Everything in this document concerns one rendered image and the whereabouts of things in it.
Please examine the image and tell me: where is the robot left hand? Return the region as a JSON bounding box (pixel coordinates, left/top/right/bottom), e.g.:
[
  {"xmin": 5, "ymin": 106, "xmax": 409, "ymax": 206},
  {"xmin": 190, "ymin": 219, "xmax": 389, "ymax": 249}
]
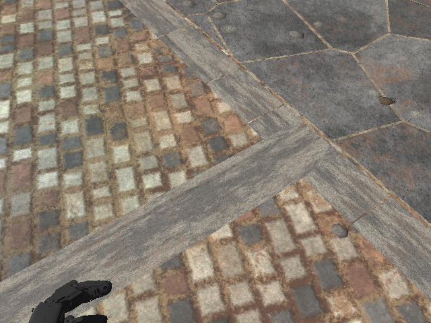
[{"xmin": 29, "ymin": 280, "xmax": 112, "ymax": 323}]

